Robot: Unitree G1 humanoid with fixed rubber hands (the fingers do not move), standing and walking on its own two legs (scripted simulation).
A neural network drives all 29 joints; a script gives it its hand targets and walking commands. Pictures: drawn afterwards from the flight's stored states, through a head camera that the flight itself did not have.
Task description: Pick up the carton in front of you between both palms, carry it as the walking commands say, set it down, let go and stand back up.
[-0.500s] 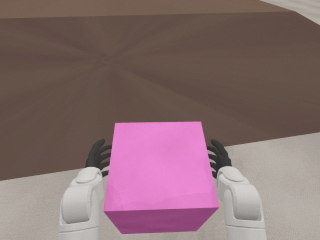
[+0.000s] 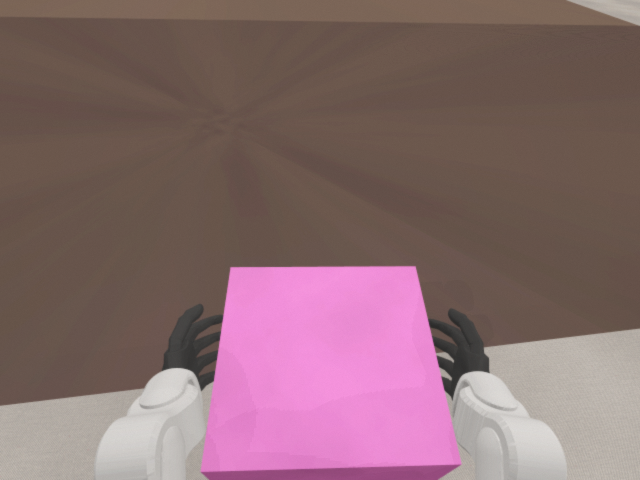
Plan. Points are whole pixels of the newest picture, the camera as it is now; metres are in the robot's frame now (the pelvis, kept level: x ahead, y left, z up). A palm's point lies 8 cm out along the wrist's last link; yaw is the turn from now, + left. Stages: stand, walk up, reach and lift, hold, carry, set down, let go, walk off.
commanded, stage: carry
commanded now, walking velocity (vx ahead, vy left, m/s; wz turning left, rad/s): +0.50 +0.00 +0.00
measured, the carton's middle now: (322, 394) +0.24 +0.01 +0.03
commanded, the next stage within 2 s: none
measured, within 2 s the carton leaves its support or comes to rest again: neither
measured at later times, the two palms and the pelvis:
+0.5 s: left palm (246, 177) +0.55 +0.14 +0.13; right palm (430, 187) +0.55 -0.16 +0.12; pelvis +0.33 -0.01 +0.00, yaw +1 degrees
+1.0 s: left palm (270, 72) +0.99 +0.15 +0.14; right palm (396, 78) +0.99 -0.16 +0.15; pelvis +0.65 +0.00 +0.00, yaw -1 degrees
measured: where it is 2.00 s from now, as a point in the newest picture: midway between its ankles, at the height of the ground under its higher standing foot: (319, 238)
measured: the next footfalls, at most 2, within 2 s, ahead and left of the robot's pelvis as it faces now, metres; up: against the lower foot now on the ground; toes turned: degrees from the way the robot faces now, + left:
right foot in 0.50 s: +0.50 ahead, -0.11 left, +0.00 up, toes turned -12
left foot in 0.98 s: +0.82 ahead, +0.09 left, +0.02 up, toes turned +9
